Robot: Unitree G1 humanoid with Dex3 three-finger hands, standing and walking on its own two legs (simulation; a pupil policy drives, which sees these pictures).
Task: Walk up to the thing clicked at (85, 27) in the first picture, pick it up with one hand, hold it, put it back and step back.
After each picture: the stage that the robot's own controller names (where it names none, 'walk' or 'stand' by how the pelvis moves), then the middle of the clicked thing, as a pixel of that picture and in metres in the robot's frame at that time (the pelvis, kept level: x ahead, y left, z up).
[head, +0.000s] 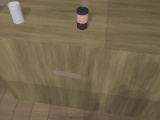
stand; (82, 18) +0.84 +0.01 +0.00
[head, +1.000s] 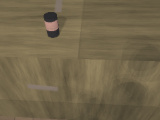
walk; (51, 25) +0.72 +0.20 +0.02
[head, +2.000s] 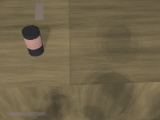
stand; (33, 41) +0.55 +0.21 +0.03
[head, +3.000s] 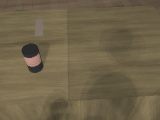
stand; (33, 58) +0.51 +0.23 +0.00
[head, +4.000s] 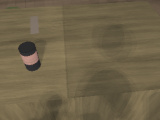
stand; (30, 56) +0.51 +0.23 +0.00
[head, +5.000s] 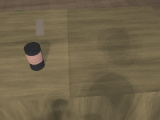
stand; (34, 56) +0.53 +0.22 +0.00
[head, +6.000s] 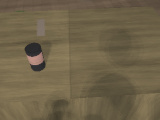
stand; (35, 57) +0.53 +0.22 +0.00
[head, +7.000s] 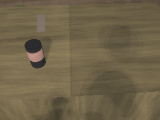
rise first; (35, 54) +0.53 +0.21 +0.00
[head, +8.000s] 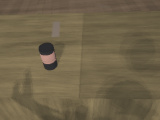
rise first; (48, 56) +0.54 +0.21 +0.00
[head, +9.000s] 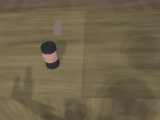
go down; (50, 55) +0.54 +0.20 +0.00
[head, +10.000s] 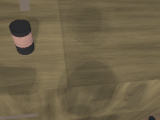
go down; (23, 38) +0.53 +0.18 +0.04
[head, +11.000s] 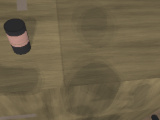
approach; (18, 37) +0.53 +0.19 +0.05
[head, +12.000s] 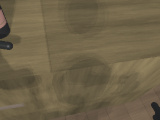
close in; out of the picture +0.55 +0.21 +0.09
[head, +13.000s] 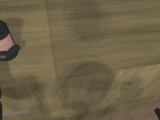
lift; (1, 41) +0.48 +0.21 +0.08
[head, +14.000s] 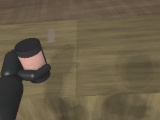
lift; (34, 61) +0.34 +0.15 +0.21
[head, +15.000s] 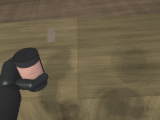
hold; (31, 70) +0.33 +0.17 +0.17
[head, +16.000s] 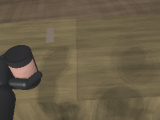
hold; (24, 68) +0.32 +0.18 +0.19
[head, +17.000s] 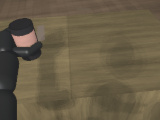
crouch; (26, 40) +0.43 +0.17 +0.20
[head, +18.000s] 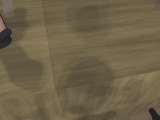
lower; out of the picture +0.52 +0.21 +0.13
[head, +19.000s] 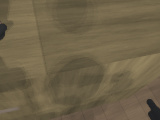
lower; out of the picture +0.54 +0.20 +0.09
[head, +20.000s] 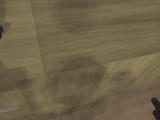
lower; out of the picture +0.53 +0.21 +0.09
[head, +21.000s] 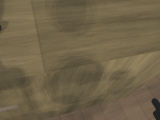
lower; out of the picture +0.54 +0.21 +0.09
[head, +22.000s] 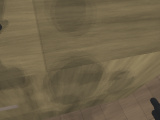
lower; out of the picture +0.54 +0.21 +0.09
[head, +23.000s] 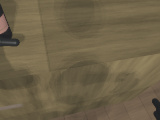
open; out of the picture +0.53 +0.19 +0.09
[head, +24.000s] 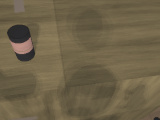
sink last; (22, 44) +0.50 +0.18 +0.06
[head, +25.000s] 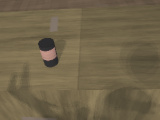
stand; (48, 53) +0.53 +0.19 +0.05
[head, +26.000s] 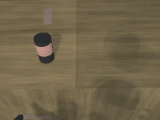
stand; (44, 48) +0.52 +0.18 +0.05
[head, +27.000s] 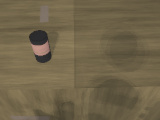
stand; (41, 47) +0.51 +0.18 +0.06
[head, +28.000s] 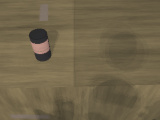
stand; (40, 45) +0.52 +0.18 +0.06
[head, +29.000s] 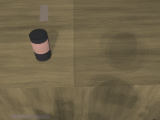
stand; (41, 45) +0.52 +0.18 +0.06
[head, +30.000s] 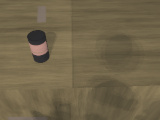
stand; (39, 47) +0.52 +0.18 +0.06
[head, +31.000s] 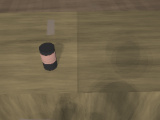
stand; (48, 57) +0.54 +0.17 +0.00
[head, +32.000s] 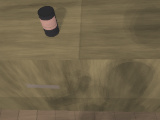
walk; (49, 22) +0.62 +0.18 +0.02
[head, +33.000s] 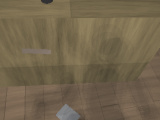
walk; out of the picture +0.89 +0.20 +0.02
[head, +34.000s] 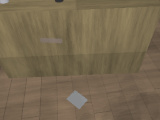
stand; out of the picture +1.18 +0.21 +0.02
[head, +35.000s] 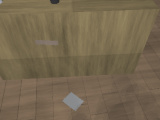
stand; out of the picture +1.15 +0.22 +0.00
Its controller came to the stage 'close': yes
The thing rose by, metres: 0.23
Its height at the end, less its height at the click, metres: +0.00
